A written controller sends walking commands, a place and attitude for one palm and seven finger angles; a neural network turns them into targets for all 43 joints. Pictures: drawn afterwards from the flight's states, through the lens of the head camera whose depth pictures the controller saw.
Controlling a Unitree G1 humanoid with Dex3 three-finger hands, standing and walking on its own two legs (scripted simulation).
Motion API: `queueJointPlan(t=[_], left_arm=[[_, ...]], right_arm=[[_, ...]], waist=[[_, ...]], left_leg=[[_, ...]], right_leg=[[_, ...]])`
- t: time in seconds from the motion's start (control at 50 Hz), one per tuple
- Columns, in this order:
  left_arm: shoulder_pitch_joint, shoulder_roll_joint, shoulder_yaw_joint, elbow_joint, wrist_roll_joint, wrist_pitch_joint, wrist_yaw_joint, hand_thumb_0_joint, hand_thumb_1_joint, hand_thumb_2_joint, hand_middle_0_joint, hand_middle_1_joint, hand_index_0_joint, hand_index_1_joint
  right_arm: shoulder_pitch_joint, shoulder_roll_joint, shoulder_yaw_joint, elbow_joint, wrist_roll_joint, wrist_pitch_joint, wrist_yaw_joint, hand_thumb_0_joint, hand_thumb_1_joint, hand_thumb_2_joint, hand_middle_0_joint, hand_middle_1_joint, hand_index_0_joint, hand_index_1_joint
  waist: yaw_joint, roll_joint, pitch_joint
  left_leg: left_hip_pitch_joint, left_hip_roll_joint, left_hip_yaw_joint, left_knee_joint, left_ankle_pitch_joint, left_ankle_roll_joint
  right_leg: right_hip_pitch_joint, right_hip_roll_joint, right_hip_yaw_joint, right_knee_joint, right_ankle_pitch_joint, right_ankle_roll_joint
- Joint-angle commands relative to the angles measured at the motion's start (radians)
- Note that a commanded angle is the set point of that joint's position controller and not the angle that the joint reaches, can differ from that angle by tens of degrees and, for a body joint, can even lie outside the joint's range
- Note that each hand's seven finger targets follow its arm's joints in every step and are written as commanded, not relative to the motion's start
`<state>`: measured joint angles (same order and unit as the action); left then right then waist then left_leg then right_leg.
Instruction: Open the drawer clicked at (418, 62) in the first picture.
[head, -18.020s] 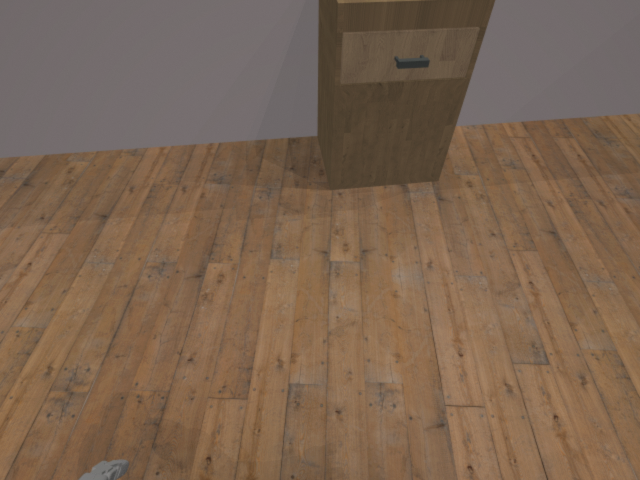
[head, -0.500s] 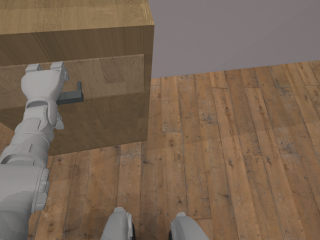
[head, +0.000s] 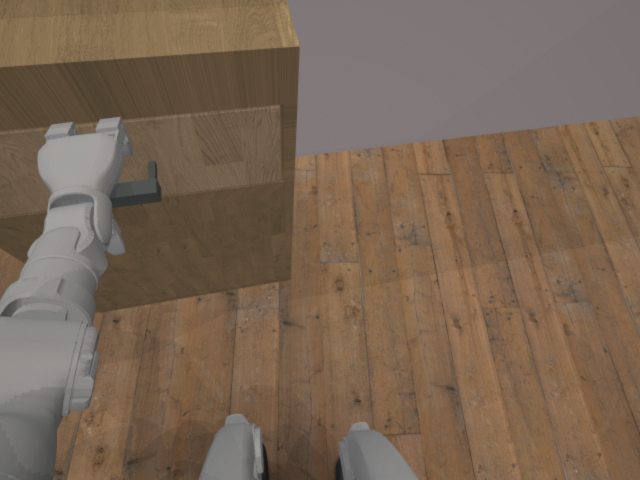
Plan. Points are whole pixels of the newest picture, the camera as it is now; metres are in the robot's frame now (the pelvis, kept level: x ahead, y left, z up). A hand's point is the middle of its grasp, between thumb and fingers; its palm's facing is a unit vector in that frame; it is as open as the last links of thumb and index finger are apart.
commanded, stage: re-aim the fingers above the handle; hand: left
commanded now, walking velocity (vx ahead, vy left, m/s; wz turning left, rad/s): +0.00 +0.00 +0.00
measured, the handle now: (118, 183) +0.54 +0.26 -0.06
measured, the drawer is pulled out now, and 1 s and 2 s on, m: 0.00 0.00 0.00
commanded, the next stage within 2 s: lower the fingers behind the handle in 1.42 s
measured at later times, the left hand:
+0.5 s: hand (108, 185) +0.50 +0.24 +0.00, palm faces -0.06 -0.01 -1.00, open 13.7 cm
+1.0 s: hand (109, 184) +0.50 +0.24 +0.00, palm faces -0.05 -0.01 -1.00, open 13.7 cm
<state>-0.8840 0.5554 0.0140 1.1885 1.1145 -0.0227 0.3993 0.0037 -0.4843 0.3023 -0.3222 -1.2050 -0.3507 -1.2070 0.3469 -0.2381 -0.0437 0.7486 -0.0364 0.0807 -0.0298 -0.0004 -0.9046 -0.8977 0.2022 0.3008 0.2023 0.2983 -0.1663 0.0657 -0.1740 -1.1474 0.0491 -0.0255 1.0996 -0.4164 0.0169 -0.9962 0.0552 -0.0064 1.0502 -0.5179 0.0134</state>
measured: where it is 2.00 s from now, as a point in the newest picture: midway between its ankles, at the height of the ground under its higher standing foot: outside the picture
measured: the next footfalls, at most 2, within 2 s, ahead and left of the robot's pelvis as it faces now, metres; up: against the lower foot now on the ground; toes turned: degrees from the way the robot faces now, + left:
none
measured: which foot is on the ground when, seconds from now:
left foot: down 0.00-1.00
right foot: down 0.00-1.00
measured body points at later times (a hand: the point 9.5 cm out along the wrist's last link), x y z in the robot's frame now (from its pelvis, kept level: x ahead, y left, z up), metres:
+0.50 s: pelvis +0.00 +0.00 +0.00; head +0.13 +0.01 +0.43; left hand +0.50 +0.24 +0.05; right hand -0.01 -0.27 -0.12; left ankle +0.04 +0.11 -0.65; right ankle -0.02 -0.14 -0.65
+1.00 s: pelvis -0.02 +0.00 -0.01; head +0.12 +0.02 +0.42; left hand +0.50 +0.24 +0.05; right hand -0.02 -0.28 -0.12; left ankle +0.04 +0.11 -0.65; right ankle -0.02 -0.14 -0.65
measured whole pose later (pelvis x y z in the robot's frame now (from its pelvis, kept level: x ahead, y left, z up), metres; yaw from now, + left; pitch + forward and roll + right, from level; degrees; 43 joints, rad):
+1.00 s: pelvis -0.02 +0.00 -0.01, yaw +0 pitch +27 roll -4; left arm -0.97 0.57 0.00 1.25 1.13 -0.01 0.41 0.00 -0.48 0.30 -0.32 -1.21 -0.34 -1.22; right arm 0.33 -0.25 -0.01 0.72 -0.02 0.07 -0.04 0.00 -0.90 -0.90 0.20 0.30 0.20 0.30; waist -0.19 0.06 -0.17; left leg -1.20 0.05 -0.03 1.12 -0.40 0.02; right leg -1.05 0.05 -0.01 1.09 -0.51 0.01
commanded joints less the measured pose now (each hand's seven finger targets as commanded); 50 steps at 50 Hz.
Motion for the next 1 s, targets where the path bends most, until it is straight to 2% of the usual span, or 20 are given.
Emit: queueJointPlan(t=[0.0, 0.06, 0.08, 0.14, 0.18, 0.2, 0.24, 0.26, 0.3, 0.36, 0.42, 0.46, 0.52, 0.54, 0.62, 0.76, 0.78, 0.86, 0.92, 0.98], left_arm=[[-0.476, 0.226, 0.034, -0.239, 0.012, -0.016, 0.057, 0.0, -0.5, 0.3, -0.3, -1.2, -0.3, -1.2], [-0.477, 0.184, 0.019, -0.265, 0.002, -0.012, 0.06, 0.0, -0.5, 0.3, -0.3, -1.2, -0.3, -1.2], [-0.47, 0.195, 0.026, -0.256, 0.005, -0.009, 0.064, 0.0, -0.5, 0.3, -0.3, -1.2, -0.3, -1.2], [-0.442, 0.204, 0.028, -0.191, 0.001, 0.03, 0.067, 0.0, -0.5, 0.3, -0.3, -1.2, -0.3, -1.2], [-0.464, 0.265, 0.059, -0.19, 0.009, 0.04, 0.067, 0.0, -0.5, 0.3, -0.3, -1.2, -0.3, -1.2], [-0.452, 0.235, 0.038, -0.188, 0.007, 0.045, 0.062, 0.0, -0.5, 0.3, -0.3, -1.2, -0.3, -1.2], [-0.434, 0.245, 0.05, -0.192, 0.009, 0.042, 0.056, 0.0, -0.5, 0.3, -0.3, -1.2, -0.3, -1.2], [-0.438, 0.224, 0.036, -0.184, 0.002, 0.041, 0.048, 0.0, -0.5, 0.3, -0.3, -1.2, -0.3, -1.2], [-0.428, 0.255, 0.049, -0.165, 0.0, 0.035, 0.041, 0.0, -0.5, 0.3, -0.3, -1.2, -0.3, -1.2], [-0.443, 0.253, 0.045, -0.187, 0.003, 0.017, 0.035, 0.0, -0.5, 0.3, -0.3, -1.2, -0.3, -1.2], [-0.46, 0.239, 0.034, -0.184, 0.008, 0.007, 0.046, 0.0, -0.5, 0.3, -0.3, -1.2, -0.3, -1.2], [-0.443, 0.26, 0.055, -0.156, 0.002, 0.012, 0.047, 0.0, -0.5, 0.3, -0.3, -1.2, -0.3, -1.2], [-0.464, 0.294, 0.069, -0.176, 0.01, 0.012, 0.056, 0.0, -0.5, 0.3, -0.3, -1.2, -0.3, -1.2], [-0.446, 0.262, 0.049, -0.155, 0.006, 0.021, 0.056, 0.0, -0.5, 0.3, -0.3, -1.2, -0.3, -1.2], [-0.475, 0.295, 0.061, -0.146, 0.007, 0.036, 0.056, 0.0, -0.5, 0.3, -0.3, -1.2, -0.3, -1.2], [-0.517, 0.282, 0.036, -0.115, 0.007, 0.053, 0.047, 0.0, -0.5, 0.3, -0.3, -1.2, -0.3, -1.2], [-0.524, 0.305, 0.046, -0.119, 0.013, 0.05, 0.047, 0.0, -0.5, 0.3, -0.3, -1.2, -0.3, -1.2], [-0.525, 0.298, 0.036, -0.1, 0.009, 0.054, 0.035, 0.0, -0.5, 0.3, -0.3, -1.2, -0.3, -1.2], [-0.531, 0.323, 0.045, -0.09, 0.013, 0.051, 0.034, 0.0, -0.5, 0.3, -0.3, -1.2, -0.3, -1.2], [-0.559, 0.345, 0.054, -0.112, 0.018, 0.043, 0.033, 0.0, -0.5, 0.3, -0.3, -1.2, -0.3, -1.2]], right_arm=[[0.174, -0.184, -0.064, -0.032, -0.006, -0.01, -0.01, 0.0, -0.9, -0.9, 0.2, 0.3, 0.2, 0.3], [0.176, -0.178, -0.068, -0.029, -0.009, -0.011, -0.003, 0.0, -0.9, -0.9, 0.2, 0.3, 0.2, 0.3], [0.176, -0.18, -0.067, -0.028, -0.006, -0.009, -0.003, 0.0, -0.9, -0.9, 0.2, 0.3, 0.2, 0.3], [0.169, -0.184, -0.059, -0.028, -0.003, -0.001, -0.002, 0.0, -0.9, -0.9, 0.2, 0.3, 0.2, 0.3], [0.169, -0.189, -0.05, -0.03, 0.0, 0.003, -0.005, 0.0, -0.9, -0.9, 0.2, 0.3, 0.2, 0.3], [0.165, -0.186, -0.054, -0.034, -0.002, 0.003, -0.006, 0.0, -0.9, -0.9, 0.2, 0.3, 0.2, 0.3], [0.165, -0.186, -0.054, -0.035, -0.001, 0.004, -0.006, 0.0, -0.9, -0.9, 0.2, 0.3, 0.2, 0.3], [0.165, -0.183, -0.053, -0.037, 0.0, 0.004, -0.005, 0.0, -0.9, -0.9, 0.2, 0.3, 0.2, 0.3], [0.161, -0.188, -0.05, -0.04, 0.003, 0.003, -0.011, 0.0, -0.9, -0.9, 0.2, 0.3, 0.2, 0.3], [0.16, -0.185, -0.049, -0.045, 0.003, -0.003, -0.014, 0.0, -0.9, -0.9, 0.2, 0.3, 0.2, 0.3], [0.163, -0.184, -0.051, -0.045, 0.003, -0.007, -0.014, 0.0, -0.9, -0.9, 0.2, 0.3, 0.2, 0.3], [0.165, -0.188, -0.049, -0.041, 0.002, -0.006, -0.013, 0.0, -0.9, -0.9, 0.2, 0.3, 0.2, 0.3], [0.168, -0.191, -0.048, -0.044, 0.004, -0.005, -0.014, 0.0, -0.9, -0.9, 0.2, 0.3, 0.2, 0.3], [0.165, -0.19, -0.049, -0.045, 0.004, -0.004, -0.012, 0.0, -0.9, -0.9, 0.2, 0.3, 0.2, 0.3], [0.164, -0.194, -0.045, -0.045, 0.008, -0.001, -0.013, 0.0, -0.9, -0.9, 0.2, 0.3, 0.2, 0.3], [0.164, -0.195, -0.038, -0.047, 0.008, -0.005, -0.017, 0.0, -0.9, -0.9, 0.2, 0.3, 0.2, 0.3], [0.162, -0.197, -0.036, -0.052, 0.012, -0.006, -0.021, 0.0, -0.9, -0.9, 0.2, 0.3, 0.2, 0.3], [0.159, -0.195, -0.031, -0.053, 0.01, -0.008, -0.023, 0.0, -0.9, -0.9, 0.2, 0.3, 0.2, 0.3], [0.157, -0.198, -0.027, -0.06, 0.014, -0.014, -0.027, 0.0, -0.9, -0.9, 0.2, 0.3, 0.2, 0.3], [0.161, -0.2, -0.026, -0.063, 0.014, -0.016, -0.028, 0.0, -0.9, -0.9, 0.2, 0.3, 0.2, 0.3]], waist=[[-0.019, 0.14, -0.514], [-0.021, 0.144, -0.52], [-0.02, 0.132, -0.528], [-0.018, 0.099, -0.449], [-0.01, 0.095, -0.472], [-0.012, 0.097, -0.468], [-0.006, 0.094, -0.476], [-0.016, 0.086, -0.457], [-0.018, 0.052, -0.432], [-0.013, 0.083, -0.44], [-0.026, 0.086, -0.446], [-0.021, 0.057, -0.438], [-0.017, 0.07, -0.472], [-0.019, 0.076, -0.457], [-0.026, 0.068, -0.454], [-0.04, 0.067, -0.427], [-0.044, 0.07, -0.444], [-0.047, 0.067, -0.42], [-0.051, 0.052, -0.409], [-0.05, 0.074, -0.445]], left_leg=[[0.602, -0.02, -0.013, -0.078, 0.36, 0.018], [0.639, -0.015, -0.021, -0.085, 0.398, 0.012], [0.641, -0.015, -0.021, -0.085, 0.387, 0.013], [0.57, -0.023, -0.005, -0.102, 0.323, 0.019], [0.558, -0.023, -0.005, -0.106, 0.33, 0.02], [0.561, -0.025, 0.001, -0.104, 0.327, 0.021], [0.569, -0.023, 0.002, -0.105, 0.342, 0.021], [0.566, -0.023, 0.001, -0.106, 0.341, 0.022], [0.521, -0.025, 0.007, -0.104, 0.299, 0.027], [0.528, -0.026, 0.005, -0.105, 0.302, 0.024], [0.526, -0.024, 0.004, -0.093, 0.299, 0.025], [0.508, -0.025, 0.003, -0.091, 0.3, 0.027], [0.503, -0.027, 0.005, -0.084, 0.303, 0.026], [0.507, -0.029, 0.006, -0.085, 0.295, 0.026], [0.493, -0.029, 0.007, -0.084, 0.283, 0.027], [0.473, -0.031, 0.0, -0.089, 0.232, 0.029], [0.471, -0.03, 0.003, -0.083, 0.228, 0.031], [0.448, -0.032, 0.001, -0.084, 0.199, 0.031], [0.417, -0.033, 0.004, -0.077, 0.168, 0.035], [0.428, -0.031, -0.002, -0.072, 0.171, 0.033]], right_leg=[[0.002, 0.033, -0.044, -0.134, 0.299, -0.045], [0.003, 0.035, -0.052, -0.137, 0.312, -0.047], [-0.004, 0.035, -0.049, -0.14, 0.305, -0.044], [0.027, 0.034, -0.046, -0.161, 0.285, -0.043], [0.044, 0.032, -0.043, -0.151, 0.297, -0.041], [0.052, 0.032, -0.042, -0.159, 0.298, -0.042], [0.062, 0.033, -0.042, -0.159, 0.311, -0.042], [0.058, 0.033, -0.042, -0.163, 0.312, -0.041], [0.07, 0.03, -0.035, -0.166, 0.296, -0.036], [0.056, 0.028, -0.036, -0.158, 0.29, -0.041], [0.028, 0.029, -0.035, -0.151, 0.284, -0.037], [0.041, 0.028, -0.035, -0.148, 0.286, -0.038], [0.049, 0.027, -0.032, -0.14, 0.295, -0.036], [0.04, 0.029, -0.033, -0.146, 0.286, -0.037], [0.035, 0.027, -0.032, -0.146, 0.278, -0.034], [0.013, 0.025, -0.035, -0.148, 0.236, -0.035], [0.008, 0.024, -0.031, -0.144, 0.236, -0.032], [-0.002, 0.024, -0.034, -0.142, 0.212, -0.033], [-0.005, 0.023, -0.031, -0.141, 0.195, -0.029], [-0.018, 0.023, -0.032, -0.127, 0.191, -0.03]])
